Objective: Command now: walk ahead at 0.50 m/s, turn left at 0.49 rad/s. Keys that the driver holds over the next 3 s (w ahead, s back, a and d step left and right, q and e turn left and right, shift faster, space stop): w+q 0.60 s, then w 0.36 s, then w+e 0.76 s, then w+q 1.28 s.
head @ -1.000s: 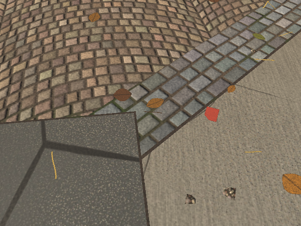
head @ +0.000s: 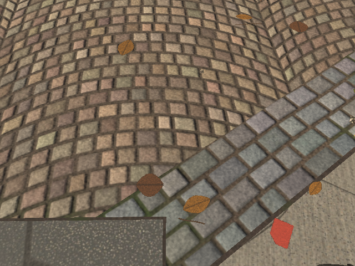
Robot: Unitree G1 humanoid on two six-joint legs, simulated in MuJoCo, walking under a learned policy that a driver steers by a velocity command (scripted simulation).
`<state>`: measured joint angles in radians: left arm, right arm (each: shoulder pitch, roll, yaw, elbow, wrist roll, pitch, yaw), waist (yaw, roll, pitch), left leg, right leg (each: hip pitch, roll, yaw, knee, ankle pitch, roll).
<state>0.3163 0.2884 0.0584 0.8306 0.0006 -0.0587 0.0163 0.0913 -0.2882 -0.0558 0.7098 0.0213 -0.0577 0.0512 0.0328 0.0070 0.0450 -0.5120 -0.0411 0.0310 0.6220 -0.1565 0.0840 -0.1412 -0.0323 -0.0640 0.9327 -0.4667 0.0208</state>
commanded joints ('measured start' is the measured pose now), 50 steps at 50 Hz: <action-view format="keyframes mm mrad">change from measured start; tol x32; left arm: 1 -85 134 12 -151 -39 -84 -24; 50 -44 151 13 -43 -53 -52 -34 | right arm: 1 276 -175 -56 -13 -3 -6 -18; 42 -101 -41 -3 -186 0 1 -7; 50 269 -153 -45 -70 -16 -1 -32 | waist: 1 -146 96 -262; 20 -14 117 -94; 23 23 -350 -377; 50 -133 110 -207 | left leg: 1 776 321 -628 -308 -101 253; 8 265 183 -329 -409 258 216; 19 362 175 -457 -216 67 99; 24 -305 32 -221 680 -369 -65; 43 -66 86 -15 -56 35 -26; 47 875 315 -390 -94 78 181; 48 947 443 -750 -255 -44 270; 50 698 377 -485 -309 -63 181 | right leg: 1 -674 -2 165 430 10 -32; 20 -134 29 130 -505 412 -34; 23 510 -420 890 -602 20 -298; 29 19 -214 298 -738 296 -186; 45 168 -216 -3 -502 973 -142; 46 43 -170 -40 -302 925 -106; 48 -512 46 94 299 -132 -26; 50 -636 -54 130 348 -5 -49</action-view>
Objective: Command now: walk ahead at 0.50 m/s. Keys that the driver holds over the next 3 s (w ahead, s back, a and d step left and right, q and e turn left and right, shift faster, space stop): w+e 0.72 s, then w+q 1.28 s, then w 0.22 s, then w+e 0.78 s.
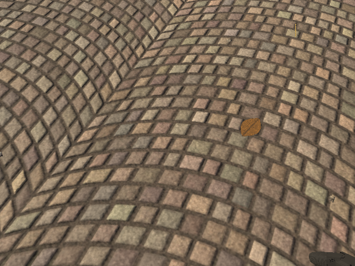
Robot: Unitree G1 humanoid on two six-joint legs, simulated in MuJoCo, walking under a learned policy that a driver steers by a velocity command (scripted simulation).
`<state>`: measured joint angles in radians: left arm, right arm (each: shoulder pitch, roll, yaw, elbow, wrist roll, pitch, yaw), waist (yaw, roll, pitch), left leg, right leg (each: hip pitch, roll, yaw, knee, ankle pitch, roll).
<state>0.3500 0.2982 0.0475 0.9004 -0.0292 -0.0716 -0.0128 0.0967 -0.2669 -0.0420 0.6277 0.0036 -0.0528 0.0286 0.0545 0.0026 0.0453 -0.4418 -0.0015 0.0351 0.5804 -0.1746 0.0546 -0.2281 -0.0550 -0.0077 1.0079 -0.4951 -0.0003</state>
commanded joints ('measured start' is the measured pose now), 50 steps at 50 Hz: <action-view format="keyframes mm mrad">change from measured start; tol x32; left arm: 1 -100 128 24 -109 -9 -34 0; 50 83 60 15 -201 37 -4 25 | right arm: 1 202 -137 -47 14 1 -10 -7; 43 -137 -104 -21 -8 7 -66 2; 50 335 -253 -79 98 18 -55 17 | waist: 1 -121 74 -136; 18 -123 33 57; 25 36 -199 -434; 46 -9 -112 -26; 50 -116 315 -370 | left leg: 1 497 292 -384 -300 12 185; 17 501 276 108 -425 328 99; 22 543 257 175 2 951 33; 25 -258 -74 -72 824 -432 -85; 26 -360 -6 -154 840 -364 -59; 39 -54 45 -60 20 318 -126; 47 54 -11 -11 -104 115 38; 50 775 333 -819 -265 -115 312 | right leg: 1 -516 -66 64 216 103 -24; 13 -436 -50 55 -265 620 6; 22 -155 108 -113 -406 330 -135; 25 649 -283 871 -665 218 -455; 34 -10 -70 291 -785 624 -292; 42 105 -109 258 -743 446 -214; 48 175 -72 134 -312 924 -124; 50 -414 153 86 247 -24 -7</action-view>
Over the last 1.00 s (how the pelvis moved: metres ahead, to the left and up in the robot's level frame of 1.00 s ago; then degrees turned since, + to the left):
0.51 0.12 0.01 27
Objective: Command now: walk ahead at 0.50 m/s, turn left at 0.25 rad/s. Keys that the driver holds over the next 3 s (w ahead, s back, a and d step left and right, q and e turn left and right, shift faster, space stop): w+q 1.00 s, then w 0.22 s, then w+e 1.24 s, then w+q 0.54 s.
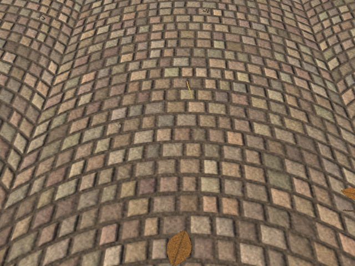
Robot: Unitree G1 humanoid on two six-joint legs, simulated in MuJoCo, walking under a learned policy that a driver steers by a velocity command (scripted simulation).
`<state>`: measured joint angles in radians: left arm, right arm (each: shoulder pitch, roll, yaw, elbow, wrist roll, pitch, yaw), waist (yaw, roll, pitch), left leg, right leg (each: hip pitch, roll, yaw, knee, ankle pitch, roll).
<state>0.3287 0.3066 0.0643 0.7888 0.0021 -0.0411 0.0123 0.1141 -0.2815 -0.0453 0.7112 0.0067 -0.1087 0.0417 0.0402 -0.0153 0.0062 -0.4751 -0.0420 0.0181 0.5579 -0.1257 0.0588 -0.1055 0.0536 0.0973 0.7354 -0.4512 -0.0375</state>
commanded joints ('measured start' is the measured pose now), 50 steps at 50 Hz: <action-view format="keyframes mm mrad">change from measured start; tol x32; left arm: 1 23 122 9 -109 -16 -53 -11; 18 -409 49 0 -223 -6 -82 -31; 25 48 181 60 -126 -5 -75 -17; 50 24 49 -7 -92 13 -54 -7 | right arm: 1 276 -174 -55 2 25 4 1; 44 -100 -66 -21 -188 17 72 14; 50 293 -336 -116 -138 24 84 -19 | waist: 1 -120 211 -211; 22 -22 138 -62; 25 28 -276 -356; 43 38 -35 68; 50 -103 294 -379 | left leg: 1 748 365 -773 -276 -320 261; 21 385 170 -469 -164 173 114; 26 -305 37 -217 707 -401 -41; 44 -171 114 3 83 70 -11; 48 351 -24 71 -11 5 98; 50 891 381 -823 -194 -183 372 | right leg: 1 -654 -23 49 580 -46 16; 20 -354 -25 -1 -283 422 64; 23 120 -160 74 -297 412 -52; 25 519 -485 677 -385 96 -240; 31 -22 -299 149 -552 315 -145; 43 125 -314 -191 -556 595 -104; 47 175 -310 -274 -233 1116 -54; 48 53 -274 -300 -9 1073 -20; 50 -593 -5 -128 627 -137 68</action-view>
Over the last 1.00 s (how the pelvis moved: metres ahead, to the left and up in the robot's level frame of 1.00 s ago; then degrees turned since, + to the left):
0.58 -0.10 -0.01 -22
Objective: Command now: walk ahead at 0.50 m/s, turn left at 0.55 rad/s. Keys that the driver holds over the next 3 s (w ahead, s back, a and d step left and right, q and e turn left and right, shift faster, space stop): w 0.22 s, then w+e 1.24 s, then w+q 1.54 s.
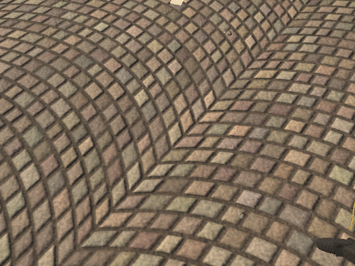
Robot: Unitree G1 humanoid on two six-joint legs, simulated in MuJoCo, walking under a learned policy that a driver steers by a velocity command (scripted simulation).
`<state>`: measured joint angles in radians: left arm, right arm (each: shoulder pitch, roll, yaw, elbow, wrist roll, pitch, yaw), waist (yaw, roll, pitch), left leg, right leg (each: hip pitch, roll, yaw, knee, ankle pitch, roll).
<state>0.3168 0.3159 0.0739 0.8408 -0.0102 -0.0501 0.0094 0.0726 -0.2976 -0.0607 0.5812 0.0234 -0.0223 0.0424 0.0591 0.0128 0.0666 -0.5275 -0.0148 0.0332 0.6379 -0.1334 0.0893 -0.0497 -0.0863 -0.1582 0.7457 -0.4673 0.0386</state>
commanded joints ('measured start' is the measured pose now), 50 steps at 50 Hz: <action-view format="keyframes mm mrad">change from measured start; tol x32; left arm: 1 -53 136 6 -146 -11 -71 -20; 20 -337 51 -26 -202 -12 -45 -64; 27 141 211 45 -126 -16 -30 -55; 50 121 2 -13 -183 -6 9 7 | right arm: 1 340 -218 -72 -10 -2 -15 -13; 44 -104 -77 0 1 -18 -98 -27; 50 284 -251 -66 63 -51 -111 -45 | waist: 1 -186 127 -421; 20 -144 40 14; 27 32 -245 -446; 38 -33 -77 -67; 50 -130 117 -380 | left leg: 1 922 343 -780 -326 -223 288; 8 340 201 -304 -431 250 206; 19 524 240 -136 -451 148 115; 24 606 216 -27 -122 730 34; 27 -144 -73 -107 663 -408 -103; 29 -246 37 -148 663 -290 -68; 47 132 6 -125 -182 87 -109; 50 842 338 -516 -204 -30 102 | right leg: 1 -746 68 261 652 -71 -27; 15 -537 -14 171 -96 626 3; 22 -587 41 166 -197 403 -103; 25 -78 84 179 -204 441 -187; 27 443 -234 972 -413 179 -421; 34 -124 -74 528 -525 486 -327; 45 -109 -33 550 -414 392 -231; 50 -451 174 383 247 139 -88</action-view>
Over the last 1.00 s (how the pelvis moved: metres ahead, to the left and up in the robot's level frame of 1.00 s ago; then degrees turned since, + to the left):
0.51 0.14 -0.01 35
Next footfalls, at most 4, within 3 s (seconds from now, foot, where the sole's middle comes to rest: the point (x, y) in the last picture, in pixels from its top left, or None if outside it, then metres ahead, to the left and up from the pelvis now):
0.50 right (228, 256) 0.47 -0.13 -0.75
0.98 left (186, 178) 0.77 0.03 -0.75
1.50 right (273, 156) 0.90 -0.34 -0.75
2.04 left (259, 91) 1.28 -0.31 -0.75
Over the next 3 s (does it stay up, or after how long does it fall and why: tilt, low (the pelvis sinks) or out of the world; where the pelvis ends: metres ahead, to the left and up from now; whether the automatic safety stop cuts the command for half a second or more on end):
stays up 1.60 -0.44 0.01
